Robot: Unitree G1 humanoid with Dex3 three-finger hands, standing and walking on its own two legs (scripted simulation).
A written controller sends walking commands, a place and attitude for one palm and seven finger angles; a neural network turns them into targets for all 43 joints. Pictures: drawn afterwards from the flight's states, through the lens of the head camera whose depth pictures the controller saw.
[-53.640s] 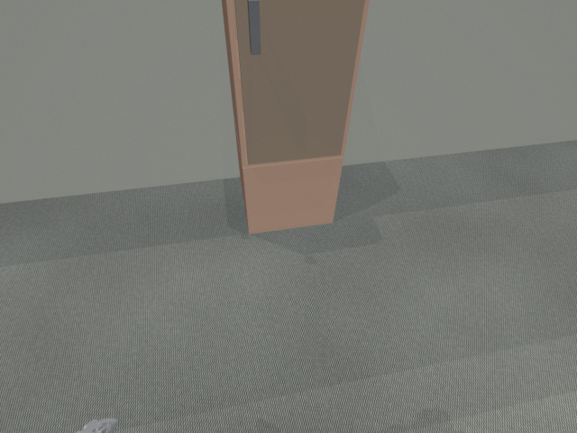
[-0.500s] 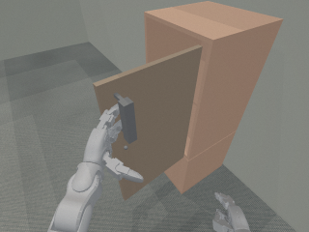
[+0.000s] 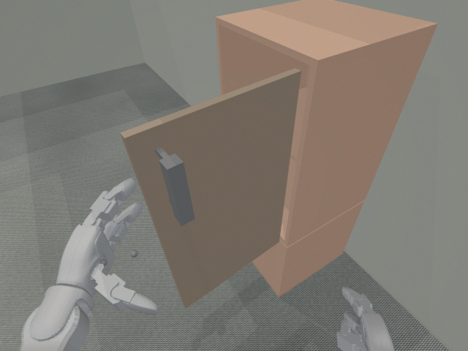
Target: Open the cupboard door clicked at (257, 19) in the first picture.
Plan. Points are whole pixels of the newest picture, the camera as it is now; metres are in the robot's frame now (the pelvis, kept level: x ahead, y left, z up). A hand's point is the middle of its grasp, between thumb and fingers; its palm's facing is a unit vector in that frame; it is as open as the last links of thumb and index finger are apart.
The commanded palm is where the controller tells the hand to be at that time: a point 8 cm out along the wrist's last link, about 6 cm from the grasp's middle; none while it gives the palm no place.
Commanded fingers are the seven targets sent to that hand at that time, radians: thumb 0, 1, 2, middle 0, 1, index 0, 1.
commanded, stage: slide the hand sideways off the handle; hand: left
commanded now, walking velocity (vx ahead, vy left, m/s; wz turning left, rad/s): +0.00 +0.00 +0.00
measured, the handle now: (172, 185) +0.34 +0.14 +0.15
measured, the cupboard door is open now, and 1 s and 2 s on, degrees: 95 95 95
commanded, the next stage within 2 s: draw the hand back to the body in 0.14 s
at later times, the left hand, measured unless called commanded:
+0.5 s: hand (97, 261) +0.19 +0.21 +0.14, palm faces +0.03 -1.00 -0.08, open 16.3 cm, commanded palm +0.15 +0.26 +0.15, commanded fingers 0.00 -0.50 0.30 -0.15 -0.30 -0.15 -0.30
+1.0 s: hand (61, 262) +0.18 +0.26 +0.14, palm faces +0.33 -0.90 -0.30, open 14.3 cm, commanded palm +0.14 +0.30 +0.16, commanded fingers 0.00 0.17 0.58 -0.17 -0.30 -0.17 -0.30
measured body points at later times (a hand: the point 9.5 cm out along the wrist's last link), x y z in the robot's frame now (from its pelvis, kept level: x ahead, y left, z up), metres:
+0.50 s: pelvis -0.01 +0.02 +0.00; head -0.04 +0.00 +0.45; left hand +0.19 +0.26 +0.15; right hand +0.18 -0.20 -0.06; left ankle -0.01 +0.14 -0.74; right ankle -0.01 -0.08 -0.74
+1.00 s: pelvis -0.01 +0.04 +0.00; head -0.02 +0.03 +0.45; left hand +0.16 +0.30 +0.16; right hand +0.18 -0.17 -0.07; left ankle -0.01 +0.14 -0.74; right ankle -0.01 -0.08 -0.74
